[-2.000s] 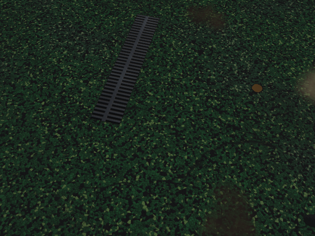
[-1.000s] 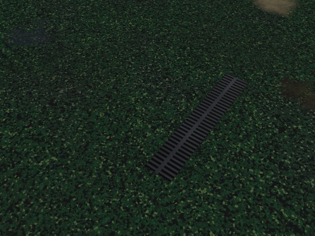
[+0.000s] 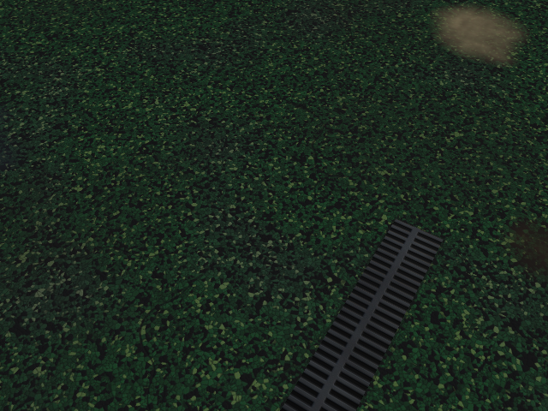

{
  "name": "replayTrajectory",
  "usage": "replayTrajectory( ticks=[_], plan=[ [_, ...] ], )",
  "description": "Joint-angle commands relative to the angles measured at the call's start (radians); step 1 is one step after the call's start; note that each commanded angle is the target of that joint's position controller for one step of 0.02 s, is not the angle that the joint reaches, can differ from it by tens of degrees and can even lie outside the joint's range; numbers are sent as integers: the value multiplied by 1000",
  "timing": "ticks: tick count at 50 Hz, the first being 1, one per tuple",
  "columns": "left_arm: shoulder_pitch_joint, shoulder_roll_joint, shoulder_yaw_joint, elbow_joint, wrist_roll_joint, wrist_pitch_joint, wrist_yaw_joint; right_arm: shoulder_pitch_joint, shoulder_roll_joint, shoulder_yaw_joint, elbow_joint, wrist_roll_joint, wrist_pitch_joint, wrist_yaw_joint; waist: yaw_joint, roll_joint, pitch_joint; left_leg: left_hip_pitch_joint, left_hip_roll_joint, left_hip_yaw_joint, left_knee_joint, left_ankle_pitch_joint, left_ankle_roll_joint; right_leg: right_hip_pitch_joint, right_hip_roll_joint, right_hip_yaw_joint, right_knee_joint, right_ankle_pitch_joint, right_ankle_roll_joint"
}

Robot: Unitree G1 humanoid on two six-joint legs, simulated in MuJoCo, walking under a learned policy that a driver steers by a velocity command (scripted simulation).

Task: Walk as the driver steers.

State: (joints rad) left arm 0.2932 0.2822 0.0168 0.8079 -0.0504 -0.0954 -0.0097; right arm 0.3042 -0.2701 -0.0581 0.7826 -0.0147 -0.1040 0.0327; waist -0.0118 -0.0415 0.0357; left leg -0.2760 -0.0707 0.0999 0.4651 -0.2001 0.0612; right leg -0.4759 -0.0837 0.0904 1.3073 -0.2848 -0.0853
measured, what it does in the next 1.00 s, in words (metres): walks ahead: right foot, then left foot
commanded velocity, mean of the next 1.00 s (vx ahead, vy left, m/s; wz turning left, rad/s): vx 0.99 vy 0.00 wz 0.00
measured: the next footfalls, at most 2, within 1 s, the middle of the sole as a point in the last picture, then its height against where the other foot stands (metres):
right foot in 0.32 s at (347, 398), level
left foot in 0.82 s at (323, 234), level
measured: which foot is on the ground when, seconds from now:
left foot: down 0.00-0.32, up 0.34-0.80, down 0.82-1.00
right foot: up 0.00-0.30, down 0.32-0.80, up 0.82-1.00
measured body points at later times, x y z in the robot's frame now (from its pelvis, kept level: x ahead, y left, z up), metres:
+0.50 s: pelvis +0.46 -0.09 +0.00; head +0.47 -0.10 +0.45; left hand +0.58 +0.15 -0.13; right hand +0.56 -0.38 -0.08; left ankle +0.48 +0.09 -0.62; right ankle +0.47 -0.13 -0.73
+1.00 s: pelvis +0.94 -0.15 +0.00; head +0.95 -0.15 +0.45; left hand +1.14 +0.08 -0.06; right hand +0.96 -0.41 -0.13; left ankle +0.96 -0.12 -0.73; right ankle +0.95 -0.34 -0.64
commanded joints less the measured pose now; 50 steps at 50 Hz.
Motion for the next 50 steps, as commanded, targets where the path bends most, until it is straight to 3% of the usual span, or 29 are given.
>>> replayTrajectory(
  ticks=[1,5,9,11,13,15,16,17,18,19,20,21,23,24,27,33,35,37,38,39,40,41,42,43,44,45,46,48,50],
  plan=[
    [72,12,8,-46,1,42,2,-77,-34,-8,-35,17,-37,6,65,107,34,9,298,-277,-355,-108,136,-174,-110,58,-16,35,27],
    [-84,30,12,-107,21,44,7,-65,-71,-13,-17,-3,-52,-12,39,77,123,-58,217,-10,-404,131,91,-233,-75,0,-231,335,57],
    [-240,16,7,-160,21,18,-35,43,-122,-13,14,4,-52,-32,-30,-1,136,108,229,102,-430,257,37,-184,-25,-111,-522,571,7],
    [-292,39,16,-198,14,9,-60,64,-169,-19,19,3,-30,-41,-26,39,126,271,255,129,-366,557,1,-178,28,-175,-630,537,-22],
    [-240,101,45,-214,2,13,-72,64,-231,-34,5,-9,9,-60,33,121,36,432,280,141,-179,1105,-24,-104,124,-264,-624,379,-48],
    [105,201,97,-148,-3,44,-62,-25,-276,-47,-30,-10,44,-67,222,196,-140,381,310,124,246,1378,-9,253,167,-246,-556,212,-100],
    [325,262,131,-90,1,66,-41,-77,-262,-45,-49,4,37,-64,322,141,-210,171,251,120,586,1170,-24,577,155,-149,-620,194,-126],
    [289,333,143,-86,8,82,-28,6,-42,12,-94,-10,-9,-40,165,-339,-178,-276,6,57,1072,-214,-84,820,4,191,-663,169,-265],
    [217,269,114,-143,47,50,-27,71,-34,41,-162,40,-63,-19,90,-325,-404,-533,-48,-229,1245,-338,-58,984,-181,819,-963,-391,-444],
    [234,156,96,-145,57,30,-23,-55,-129,25,-152,67,-86,-13,158,-107,-323,-539,39,-275,1146,-224,14,897,-179,812,-1081,-466,-329],
    [194,124,83,-127,63,11,-31,-101,-124,24,-167,83,-84,-17,101,76,-172,-514,80,-245,1031,-159,33,705,-170,717,-1101,-376,-269],
    [116,99,74,-138,60,-7,-37,-100,-105,29,-149,65,-70,-28,50,160,-118,-457,131,-246,951,-125,30,554,-153,618,-1083,-252,-253],
    [2,73,57,-154,75,-16,-31,-41,-98,24,-108,51,-29,-25,-17,117,-45,-336,201,-245,881,-76,16,316,-79,403,-1092,-95,-216],
    [-6,66,54,-144,66,-18,-29,-27,-95,22,-94,52,-10,-26,-29,99,-13,-329,226,-229,842,-63,5,253,-66,318,-1109,-38,-201],
    [65,89,56,-97,55,-40,-19,-136,-58,38,-124,37,23,-35,22,66,70,-427,249,-195,690,91,-24,196,-28,106,-1152,180,-141],
    [158,93,44,-46,59,-59,14,-345,-43,38,-173,46,-14,4,125,44,95,-364,142,-78,222,546,-14,310,6,-141,-1225,428,19],
    [153,126,49,-37,62,-46,22,-343,-48,33,-178,59,-22,27,108,0,89,-377,101,-42,135,535,11,451,-23,-194,-1189,654,59],
    [156,152,53,-30,78,-19,39,-341,-89,13,-187,61,-29,47,85,-34,35,-350,15,45,106,449,37,616,-41,-225,-1079,1074,95],
    [153,175,60,-31,91,-2,54,-306,-108,1,-191,66,-22,50,44,-79,-10,-302,-27,80,122,365,51,670,-63,-235,-979,1300,110],
    [113,198,69,-41,102,14,70,-173,-144,-17,-169,72,-5,48,-45,-127,-65,-193,-53,94,161,274,67,675,-89,-238,-813,1513,116],
    [32,217,74,-66,115,24,76,80,-204,-47,-105,75,17,36,-173,-136,-170,49,-44,48,219,225,100,589,-99,-225,-554,1605,118],
    [-110,239,82,-106,102,23,72,372,-242,-64,-30,68,38,16,-341,-41,-231,369,39,-97,143,276,157,358,-24,-244,-109,1316,123],
    [-18,-19,15,-144,115,-12,31,384,-216,-40,19,47,42,8,-174,386,-227,706,132,-324,281,99,252,-202,165,-123,338,-293,140],
    [51,-11,-15,-210,20,-62,-2,271,-200,-37,-45,7,28,5,-99,373,-380,783,319,-907,-16,-482,419,-423,191,59,447,-318,103],
    [-91,92,2,-230,7,-91,-14,248,-152,-41,-74,9,25,-7,-157,161,-260,664,307,-961,-212,-574,342,-432,137,77,292,-159,28],
    [-135,95,5,-258,7,-103,-15,175,-139,-33,-81,5,15,-3,-75,1,-134,473,295,-917,-251,-493,305,-399,101,72,166,-78,6],
    [-129,80,3,-243,36,-102,-9,99,-132,-30,-103,9,5,4,-14,-92,-63,286,251,-853,-262,-385,302,-313,74,73,76,-43,13],
    [-70,96,13,-226,63,-75,4,2,-128,-29,-136,13,3,-3,65,-54,9,72,153,-705,-292,-220,307,-212,30,78,-38,-16,61],
    [-111,108,16,-246,73,-54,19,-6,-110,-23,-130,38,6,-14,69,-22,59,-84,93,-569,-292,-71,285,-147,5,31,-227,11,106]
  ],
)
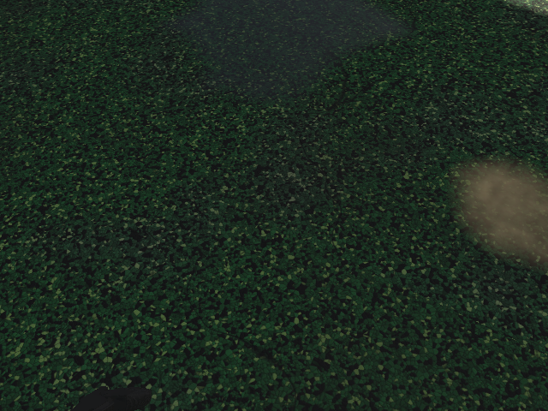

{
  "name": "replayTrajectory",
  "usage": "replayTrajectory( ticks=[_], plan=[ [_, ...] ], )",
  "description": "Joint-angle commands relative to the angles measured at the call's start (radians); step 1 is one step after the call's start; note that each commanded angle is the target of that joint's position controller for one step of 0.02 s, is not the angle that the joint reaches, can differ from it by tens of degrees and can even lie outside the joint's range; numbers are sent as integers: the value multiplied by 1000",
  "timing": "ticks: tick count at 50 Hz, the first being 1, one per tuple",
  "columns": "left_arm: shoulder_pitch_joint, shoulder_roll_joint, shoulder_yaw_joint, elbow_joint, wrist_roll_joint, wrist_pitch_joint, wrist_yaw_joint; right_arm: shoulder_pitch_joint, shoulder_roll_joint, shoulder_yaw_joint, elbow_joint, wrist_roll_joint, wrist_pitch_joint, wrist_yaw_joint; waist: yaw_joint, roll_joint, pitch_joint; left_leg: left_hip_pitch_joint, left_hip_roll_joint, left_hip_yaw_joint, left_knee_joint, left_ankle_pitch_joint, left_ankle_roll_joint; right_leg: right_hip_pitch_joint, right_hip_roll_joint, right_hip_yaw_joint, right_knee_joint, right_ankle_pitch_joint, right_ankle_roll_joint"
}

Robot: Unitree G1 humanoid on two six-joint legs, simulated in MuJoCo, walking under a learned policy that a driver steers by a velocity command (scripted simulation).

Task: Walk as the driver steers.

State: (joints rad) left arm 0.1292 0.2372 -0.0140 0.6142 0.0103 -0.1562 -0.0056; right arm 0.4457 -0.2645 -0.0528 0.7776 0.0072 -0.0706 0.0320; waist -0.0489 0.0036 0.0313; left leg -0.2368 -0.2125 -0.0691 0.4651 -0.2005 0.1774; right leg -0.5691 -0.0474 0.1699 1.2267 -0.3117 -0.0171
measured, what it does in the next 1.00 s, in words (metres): walks ahead, turning left: right foot, then left foot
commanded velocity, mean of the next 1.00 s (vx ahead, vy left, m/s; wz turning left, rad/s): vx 1.00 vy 0.00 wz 0.58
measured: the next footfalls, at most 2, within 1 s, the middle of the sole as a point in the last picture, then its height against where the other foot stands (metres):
right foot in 0.22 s outside the picture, level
left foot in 0.70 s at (186, 333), level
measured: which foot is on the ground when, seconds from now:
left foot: down 0.00-0.24, up 0.26-0.68, down 0.70-1.00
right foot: up 0.00-0.20, down 0.22-0.68, up 0.70-1.00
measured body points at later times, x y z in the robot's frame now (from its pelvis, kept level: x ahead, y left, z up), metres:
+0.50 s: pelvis +0.45 -0.03 +0.00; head +0.45 -0.01 +0.45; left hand +0.29 +0.23 -0.12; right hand +0.77 -0.15 -0.05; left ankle +0.49 +0.12 -0.64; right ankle +0.42 -0.19 -0.73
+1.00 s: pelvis +0.83 +0.24 +0.00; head +0.84 +0.25 +0.45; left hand +0.84 +0.55 -0.09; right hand +0.98 +0.02 -0.13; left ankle +0.69 +0.22 -0.73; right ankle +1.11 +0.22 -0.64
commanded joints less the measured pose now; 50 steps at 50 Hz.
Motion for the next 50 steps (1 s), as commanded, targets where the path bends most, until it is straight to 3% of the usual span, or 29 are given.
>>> replayTrajectory(
  ticks=[1,4,8,10,11,12,13,14,15,16,17,18,20,21,24,28,31,33,34,35,36,37,38,39,40,41,43,46,50],
  plan=[
    [-23,136,40,-86,26,9,19,-140,-119,-29,-119,25,-27,-23,81,-50,92,-202,202,-341,-294,16,156,-11,-18,-87,-259,116,59],
    [-173,61,24,-144,15,8,13,-80,-148,-41,-83,37,-13,-42,-8,31,60,-338,137,-272,-264,19,72,239,58,-144,-568,423,89],
    [-214,140,68,-166,-44,2,17,-27,-136,-47,-50,52,-3,-51,-31,97,11,-70,180,-392,-133,-26,20,268,68,-53,-766,415,98],
    [-78,200,106,-141,-53,-10,19,-48,-143,-53,-52,37,9,-49,63,110,-88,51,187,-389,83,239,-26,397,74,-69,-783,311,58],
    [145,224,123,-107,-56,-7,23,-93,-134,-45,-77,10,15,-41,185,120,-246,2,177,-342,325,334,-65,644,2,-50,-687,239,19],
    [390,284,133,-69,-47,8,33,-84,-27,-8,-114,-31,12,-32,245,-38,-428,-192,135,-249,689,-18,-83,974,-187,165,-620,16,-25],
    [374,356,142,-26,-11,9,4,87,24,24,-172,57,-4,-22,105,-600,-557,-533,97,-162,991,-353,-110,1177,-438,833,-878,-444,-220],
    [300,227,126,-70,-7,22,7,21,-69,14,-132,79,8,-38,156,-411,-392,-649,205,-126,1064,-249,-114,1075,-381,800,-942,-647,-184],
    [270,167,111,-60,-10,34,17,-116,-129,1,-149,51,13,-36,189,-242,-234,-682,226,-76,1059,-179,-115,943,-332,580,-930,-463,-139],
    [262,170,109,-36,2,43,16,-215,-127,-3,-167,22,17,-34,188,-31,-124,-640,261,-47,1020,-147,-115,792,-281,402,-929,-196,-113],
    [233,165,108,-12,12,43,15,-261,-116,-8,-195,9,15,-27,156,-17,-59,-615,297,-53,958,-109,-113,683,-255,298,-932,-35,-118],
    [208,135,99,8,16,40,14,-261,-99,-10,-203,23,25,-18,123,-43,-23,-572,330,-56,927,-106,-109,603,-225,200,-951,38,-108],
    [186,81,86,47,-8,37,1,-253,-55,-2,-219,50,47,-9,85,-96,2,-577,365,-42,906,-121,-103,543,-209,80,-979,126,-105],
    [173,83,87,63,-18,37,-1,-267,-43,3,-231,47,55,-5,69,-90,30,-604,378,-37,888,-106,-106,516,-212,27,-996,180,-107],
    [121,141,100,78,-8,34,7,-312,-50,10,-254,29,52,6,39,-59,86,-606,382,-13,760,53,-131,436,-198,-138,-1064,288,-102],
    [243,198,106,140,-8,27,7,-473,-35,23,-281,19,23,30,99,30,144,-486,307,77,418,255,-87,461,-178,-274,-1151,432,-82],
    [304,272,113,177,-15,40,11,-527,-85,2,-303,23,4,43,68,-52,105,-337,178,193,284,176,-34,608,-201,-335,-1065,1059,-81],
    [302,313,113,193,-14,59,23,-380,-156,-37,-288,24,14,35,-57,-165,-19,-146,120,204,257,48,15,684,-245,-334,-799,1460,-88],
    [253,313,108,190,-14,70,28,-140,-210,-70,-222,27,25,21,-188,-174,-129,141,120,182,175,118,51,597,-232,-343,-555,1495,-75],
    [229,278,96,168,-9,68,38,74,-256,-93,-146,29,39,2,-261,-93,-215,518,213,11,155,118,69,313,-152,-329,-173,986,-44],
    [430,67,36,130,-11,37,11,3,-335,-86,-147,7,20,3,-23,254,-363,826,482,-562,79,-189,215,-95,30,-206,208,-204,-17],
    [315,182,53,130,-54,-3,5,65,-228,-72,-139,2,10,4,-126,151,-474,792,512,-774,-119,-410,218,-152,35,-34,272,-173,-53],
    [173,193,62,84,-89,-13,10,30,-199,-61,-117,-3,-4,4,-116,94,-249,628,498,-667,-183,-326,178,-236,3,-48,258,-112,-57],
    [116,165,52,64,-78,-19,17,-42,-181,-53,-110,0,-17,7,-61,-26,-117,435,467,-550,-204,-209,156,-224,-41,-51,176,-43,-59],
    [125,145,52,88,-62,-9,18,-118,-128,-37,-110,-16,-26,9,-6,-53,-57,285,433,-420,-212,-128,133,-172,-76,-56,120,0,-53],
    [188,138,56,114,-62,15,9,-163,-70,-20,-112,-37,-33,10,50,-29,-32,180,405,-318,-234,-87,110,-112,-111,-45,96,50,-49],
    [223,107,55,135,-60,61,0,-181,-32,-12,-88,-20,-44,12,85,16,9,47,392,-189,-274,-4,83,-83,-142,-39,45,70,-29],
    [100,82,44,89,-46,84,3,-165,-73,-21,-57,-22,-66,2,63,23,102,-53,350,16,-339,184,18,-157,-126,-53,-108,246,2],
    [-43,62,34,51,-35,57,-31,-114,-99,-15,-34,-23,-89,-30,4,-16,111,-41,307,194,-381,348,-79,-41,-59,-183,-431,624,-14]
  ],
)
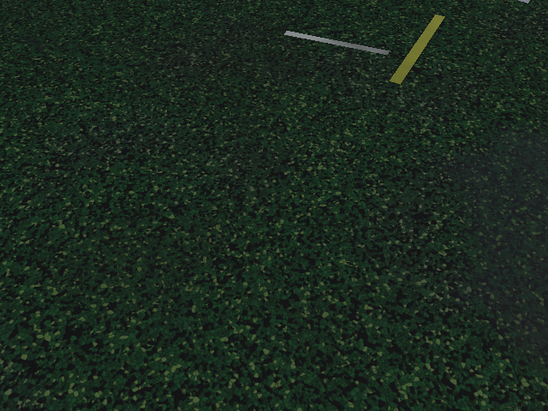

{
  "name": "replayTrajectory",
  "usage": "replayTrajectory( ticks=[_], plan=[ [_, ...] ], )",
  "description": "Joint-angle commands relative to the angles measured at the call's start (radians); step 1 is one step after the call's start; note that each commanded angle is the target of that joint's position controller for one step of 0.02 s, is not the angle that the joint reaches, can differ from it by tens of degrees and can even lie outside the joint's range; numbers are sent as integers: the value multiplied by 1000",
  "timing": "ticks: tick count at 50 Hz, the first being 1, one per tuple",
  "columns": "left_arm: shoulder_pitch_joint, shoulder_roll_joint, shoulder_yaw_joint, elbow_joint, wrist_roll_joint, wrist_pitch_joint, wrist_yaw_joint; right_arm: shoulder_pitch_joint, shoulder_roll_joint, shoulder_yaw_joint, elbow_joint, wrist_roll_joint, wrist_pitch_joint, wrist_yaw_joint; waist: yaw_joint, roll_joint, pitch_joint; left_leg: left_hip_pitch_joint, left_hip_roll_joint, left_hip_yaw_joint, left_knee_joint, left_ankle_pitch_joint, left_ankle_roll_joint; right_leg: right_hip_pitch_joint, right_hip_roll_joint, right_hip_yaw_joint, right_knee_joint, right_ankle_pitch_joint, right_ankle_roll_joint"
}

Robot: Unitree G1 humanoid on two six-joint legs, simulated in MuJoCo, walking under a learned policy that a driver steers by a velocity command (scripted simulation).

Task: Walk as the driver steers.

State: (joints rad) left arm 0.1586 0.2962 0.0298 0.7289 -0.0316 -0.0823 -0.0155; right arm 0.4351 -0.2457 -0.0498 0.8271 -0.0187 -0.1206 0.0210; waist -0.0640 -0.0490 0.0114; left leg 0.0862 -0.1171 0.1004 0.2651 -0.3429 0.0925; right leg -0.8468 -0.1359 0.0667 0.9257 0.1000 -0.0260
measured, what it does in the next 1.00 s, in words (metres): walks ahead, turning right: right foot, then left foot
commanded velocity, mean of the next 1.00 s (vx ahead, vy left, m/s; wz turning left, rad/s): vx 0.37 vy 0.00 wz -0.25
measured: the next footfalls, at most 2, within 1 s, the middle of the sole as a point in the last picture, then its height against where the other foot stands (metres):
right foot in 0.16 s outside the picture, level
left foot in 0.56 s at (262, 335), level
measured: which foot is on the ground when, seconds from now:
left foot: down 0.00-0.14, up 0.16-0.54, down 0.56-1.00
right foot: up 0.00-0.14, down 0.16-0.58, up 0.60-0.88, down 0.90-1.00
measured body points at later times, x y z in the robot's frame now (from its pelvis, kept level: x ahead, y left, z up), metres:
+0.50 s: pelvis +0.43 -0.04 +0.01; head +0.47 -0.05 +0.46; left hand +0.57 +0.21 -0.11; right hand +0.57 -0.32 -0.08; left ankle +0.66 +0.06 -0.69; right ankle +0.36 -0.08 -0.73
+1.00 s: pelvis +0.58 -0.05 +0.00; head +0.59 -0.06 +0.45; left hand +0.72 +0.18 -0.13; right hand +0.63 -0.32 -0.12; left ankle +0.68 +0.02 -0.73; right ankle +0.53 -0.18 -0.73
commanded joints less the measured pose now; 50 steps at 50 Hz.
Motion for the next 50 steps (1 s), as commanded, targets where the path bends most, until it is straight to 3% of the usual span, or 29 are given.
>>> replayTrajectory(
  ticks=[1,2,3,5,6,7,8,9,10,11,12,13,15,19,22,26,28,29,30,31,32,34,36,38,41,43,45,46,50],
  plan=[
    [-123,2,-10,-78,4,-25,-34,-58,-121,-15,-63,7,-37,-25,-2,24,141,-311,220,35,-192,523,-15,244,53,-105,-200,256,-20],
    [-161,5,-8,-95,-3,-30,-45,-24,-139,-16,-46,7,-30,-32,-9,29,140,-232,229,45,-186,591,-37,242,83,-130,-259,257,-34],
    [-137,44,10,-92,-16,-27,-50,-32,-154,-14,-49,-7,-19,-38,13,59,84,-116,214,61,-136,882,-68,285,156,-177,-270,228,-58],
    [-84,77,24,-110,-11,-21,-69,-37,-235,-35,-61,-7,12,-67,72,162,34,21,285,80,58,1395,-107,330,217,-245,-273,62,-83],
    [24,119,45,-95,-16,-8,-67,-66,-251,-41,-62,-20,33,-77,148,205,-11,48,302,78,221,1552,-119,414,239,-256,-252,-28,-103],
    [259,184,78,-35,-21,10,-55,-135,-271,-47,-80,-36,48,-81,273,214,-123,-12,315,54,468,1617,-113,651,236,-210,-206,-79,-142],
    [499,220,92,27,-10,30,-34,-227,-262,-48,-101,-14,45,-72,398,97,-160,-196,230,71,893,1315,-119,927,166,-72,-329,44,-184],
    [446,220,67,46,35,23,-25,-60,-4,21,-138,-28,12,-32,174,-391,-183,-721,32,-58,1374,-260,-150,1257,18,228,-216,165,-290],
    [367,195,69,-19,72,12,-19,32,-68,39,-150,43,-29,-4,152,-259,-429,-822,12,-254,1485,-270,-95,1347,-165,700,-450,-213,-434],
    [326,151,68,-46,58,9,-15,-114,-162,16,-157,62,-43,-1,196,-31,-290,-811,63,-256,1368,-155,-46,1185,-138,675,-588,-223,-357],
    [210,133,57,-62,44,-1,-20,-180,-159,14,-190,66,-45,-6,115,126,-118,-801,108,-237,1249,-77,-37,955,-128,580,-623,-143,-326],
    [123,110,46,-81,40,-10,-28,-201,-149,12,-176,47,-34,-16,70,196,-28,-748,139,-212,1192,-61,-55,763,-106,482,-624,76,-312],
    [72,94,38,-93,48,-17,-23,-134,-163,1,-165,26,5,-26,13,143,-10,-627,201,-203,1070,-37,-97,567,-46,301,-641,320,-291],
    [82,113,38,-47,32,-20,6,-204,-76,26,-187,-1,29,-48,28,41,-43,-531,158,-103,623,184,-148,472,111,26,-622,568,-213],
    [170,105,37,-5,10,10,28,-314,-72,29,-192,5,20,-29,117,6,-114,-507,110,-94,348,517,-155,624,121,7,-591,367,-151],
    [175,90,33,22,31,38,41,-353,-129,3,-202,-5,-4,1,120,-49,-96,-491,103,-128,205,549,-99,735,52,95,-494,214,-127],
    [121,79,30,12,40,45,39,-200,-151,-13,-144,-21,-16,1,35,-23,-137,-343,105,-119,128,690,-58,752,90,79,-311,249,-81],
    [152,50,21,-5,56,43,35,-147,-194,-18,-142,-39,-19,-5,39,80,-224,-133,233,-239,211,1079,5,642,165,58,-117,5,-36],
    [333,-15,-1,32,44,39,24,-139,-159,-1,-146,-54,-8,-9,85,300,-354,126,492,-521,268,1354,230,412,246,61,198,-682,42],
    [358,50,6,60,22,45,11,-97,-106,7,-131,-23,6,-5,55,252,-439,152,524,-641,240,1174,280,362,225,133,282,-812,54],
    [244,111,23,45,13,61,11,-141,-112,4,-139,2,21,-5,30,151,-351,61,481,-596,208,955,238,328,186,131,331,-769,71],
    [118,108,31,22,22,107,30,-258,-96,16,-151,8,49,-10,56,67,-183,-202,408,-516,112,536,166,322,134,70,255,-673,89],
    [131,58,24,30,26,138,42,-322,-103,14,-145,-6,75,-12,100,154,-102,-401,308,-404,36,333,102,450,118,14,47,-629,97],
    [161,24,17,60,34,138,53,-317,-108,7,-132,-12,85,-17,98,185,-125,-425,275,-345,24,324,99,541,129,-20,-89,-593,100],
    [153,31,21,87,36,135,55,-310,-113,2,-111,1,91,-27,92,176,-157,-420,289,-345,13,146,99,624,116,-23,-247,-429,74],
    [144,28,23,101,46,131,52,-318,-108,3,-99,8,99,-33,101,170,-119,-479,264,-331,-1,-68,63,688,127,-48,-368,-327,41],
    [110,49,23,87,70,124,53,-290,-77,12,-76,3,97,-33,91,134,-63,-528,223,-305,14,-208,-13,695,68,11,-450,-322,-2],
    [100,97,37,100,63,119,55,-279,-89,4,-79,3,98,-33,55,42,-13,-501,169,-241,29,-180,-39,583,69,18,-455,-465,-28],
    [73,30,23,122,53,70,51,-285,-67,2,-55,3,99,-43,46,-9,-11,-327,143,-187,157,59,-34,463,69,29,-525,-479,5]
  ],
)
